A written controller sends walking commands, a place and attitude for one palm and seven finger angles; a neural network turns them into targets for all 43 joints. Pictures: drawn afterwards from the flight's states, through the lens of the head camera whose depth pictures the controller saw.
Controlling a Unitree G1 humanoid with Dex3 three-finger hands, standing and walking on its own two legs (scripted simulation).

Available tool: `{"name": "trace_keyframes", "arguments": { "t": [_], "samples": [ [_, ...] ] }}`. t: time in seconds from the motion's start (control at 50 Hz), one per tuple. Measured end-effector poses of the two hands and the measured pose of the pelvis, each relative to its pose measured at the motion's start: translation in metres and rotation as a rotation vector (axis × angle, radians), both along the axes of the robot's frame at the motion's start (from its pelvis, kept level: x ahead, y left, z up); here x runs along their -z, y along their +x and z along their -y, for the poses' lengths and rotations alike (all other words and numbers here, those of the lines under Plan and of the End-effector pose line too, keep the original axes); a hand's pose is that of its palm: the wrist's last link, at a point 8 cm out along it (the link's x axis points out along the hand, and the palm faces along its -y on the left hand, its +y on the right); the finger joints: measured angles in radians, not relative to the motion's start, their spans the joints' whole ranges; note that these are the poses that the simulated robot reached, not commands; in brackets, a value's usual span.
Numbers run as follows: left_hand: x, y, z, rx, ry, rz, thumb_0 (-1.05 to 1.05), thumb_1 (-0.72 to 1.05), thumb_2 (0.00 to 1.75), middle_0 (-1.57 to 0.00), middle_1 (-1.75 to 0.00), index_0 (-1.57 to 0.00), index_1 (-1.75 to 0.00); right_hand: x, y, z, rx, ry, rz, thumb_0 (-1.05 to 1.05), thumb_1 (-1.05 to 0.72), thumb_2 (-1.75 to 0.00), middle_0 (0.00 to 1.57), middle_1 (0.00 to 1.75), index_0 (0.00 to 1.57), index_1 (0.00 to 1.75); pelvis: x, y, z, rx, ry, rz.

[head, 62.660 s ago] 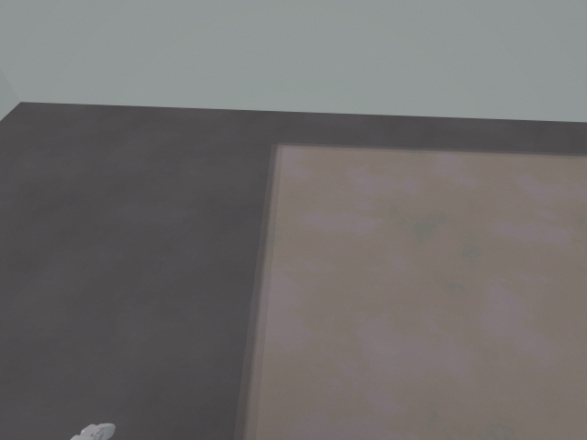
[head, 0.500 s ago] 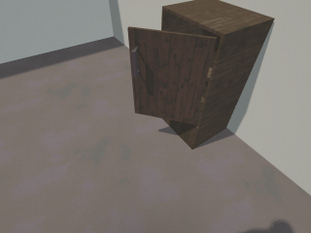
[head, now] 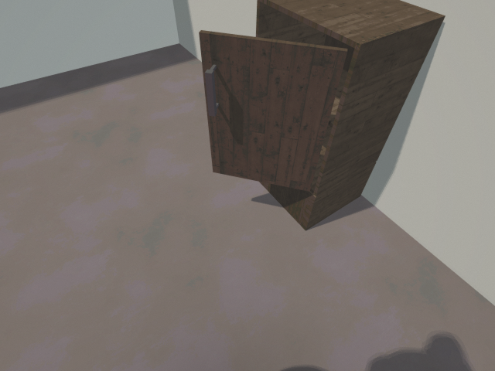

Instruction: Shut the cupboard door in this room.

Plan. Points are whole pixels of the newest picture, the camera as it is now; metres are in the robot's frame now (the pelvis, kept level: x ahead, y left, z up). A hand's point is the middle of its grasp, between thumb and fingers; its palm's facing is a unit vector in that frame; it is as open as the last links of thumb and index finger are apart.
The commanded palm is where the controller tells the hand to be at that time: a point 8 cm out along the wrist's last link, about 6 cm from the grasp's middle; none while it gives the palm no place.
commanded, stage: look to check the result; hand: left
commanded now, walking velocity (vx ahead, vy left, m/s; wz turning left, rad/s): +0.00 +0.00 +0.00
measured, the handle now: (213, 90) +0.93 +0.16 -0.06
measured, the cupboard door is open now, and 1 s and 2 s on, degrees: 41 41 41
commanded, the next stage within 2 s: walk to a spot facing it in 0.16 s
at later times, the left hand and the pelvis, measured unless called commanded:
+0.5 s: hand out of the picture -0.01 +0.17 -0.19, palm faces +0.12 -0.97 -0.20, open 7.4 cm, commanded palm none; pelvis +0.01 +0.00 -0.01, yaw +5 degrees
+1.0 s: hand out of the picture +0.03 +0.22 -0.15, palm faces +0.36 -0.88 -0.31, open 7.4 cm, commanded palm none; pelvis +0.01 -0.03 -0.01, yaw +23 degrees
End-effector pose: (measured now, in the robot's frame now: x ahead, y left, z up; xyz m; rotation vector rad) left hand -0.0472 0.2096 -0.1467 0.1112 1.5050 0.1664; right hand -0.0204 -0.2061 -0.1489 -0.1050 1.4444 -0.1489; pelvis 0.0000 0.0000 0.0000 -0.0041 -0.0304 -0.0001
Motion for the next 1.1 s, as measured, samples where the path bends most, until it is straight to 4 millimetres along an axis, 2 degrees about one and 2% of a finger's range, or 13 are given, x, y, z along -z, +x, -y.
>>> {"name": "trace_keyframes", "arguments": {
  "t": [0.32,0.5,0.64,0.76,0.88,0.94,0.98,1.04,1.1],
  "samples": [
    [0.001,0.026,0.005,0.006,-0.007,0.044,0.01,0.91,0.9,-0.2,-0.3,-0.2,-0.3,-0.002,0.02,0.011,-0.019,-0.022,0.021,0.01,-0.91,-0.9,0.19,0.3,0.19,0.3,-0.001,0.011,0.003,-0.005,0.004,0.002],
    [0.009,0.032,-0.01,-0.068,0.031,0.087,0.01,0.91,0.9,-0.2,-0.3,-0.2,-0.3,0.007,0.031,0.014,-0.068,-0.021,-0.002,0.01,-0.91,-0.9,0.2,0.3,0.2,0.3,0.011,0.009,0.002,-0.08,-0.012,-0.001],
    [0.028,0.039,-0.043,-0.136,0.059,0.141,0.01,0.91,0.9,-0.2,-0.3,-0.2,-0.3,0.011,0.07,0.015,-0.166,-0.076,0.051,0.01,-0.91,-0.9,0.2,0.3,0.2,0.3,0.027,0.008,-0.013,-0.166,-0.006,0.005],
    [0.005,0.06,-0.066,-0.147,0.111,0.228,0.01,0.91,0.9,-0.2,-0.3,-0.2,-0.3,-0.006,0.1,0.019,-0.256,-0.096,0.121,0.01,-0.91,-0.9,0.2,0.3,0.2,0.3,0.013,-0.003,-0.011,-0.224,-0.018,-0.033],
    [-0.02,0.074,-0.07,-0.181,0.162,0.338,0.01,0.91,0.9,-0.2,-0.3,-0.2,-0.3,-0.017,0.132,0.033,-0.344,-0.098,0.157,0.01,-0.9,-0.9,0.2,0.3,0.2,0.3,0.004,-0.004,0.005,-0.306,-0.043,-0.059],
    [-0.027,0.07,-0.061,-0.21,0.184,0.36,0.01,0.91,0.9,-0.2,-0.3,-0.2,-0.3,-0.017,0.151,0.044,-0.383,-0.091,0.172,0.01,-0.9,-0.9,0.2,0.3,0.2,0.3,0.004,0.0,0.018,-0.355,-0.045,-0.064],
    [-0.029,0.06,-0.053,-0.231,0.206,0.369,0.01,0.91,0.9,-0.2,-0.3,-0.2,-0.3,-0.012,0.165,0.051,-0.404,-0.083,0.18,0.01,-0.9,-0.9,0.2,0.3,0.2,0.3,0.008,0.005,0.029,-0.389,-0.024,-0.074],
    [-0.03,0.031,-0.036,-0.294,0.226,0.318,0.01,0.91,0.9,-0.2,-0.3,-0.2,-0.3,-0.009,0.191,0.056,-0.449,-0.074,0.193,0.01,-0.9,-0.9,0.2,0.3,0.2,0.3,0.008,0.01,0.037,-0.43,-0.004,-0.068],
    [-0.032,0.003,-0.018,-0.364,0.215,0.238,0.01,0.91,0.9,-0.2,-0.3,-0.2,-0.3,-0.015,0.215,0.049,-0.498,-0.051,0.213,0.01,-0.91,-0.9,0.19,0.3,0.19,0.3,0.002,0.02,0.037,-0.477,0.008,-0.06]
  ]
}}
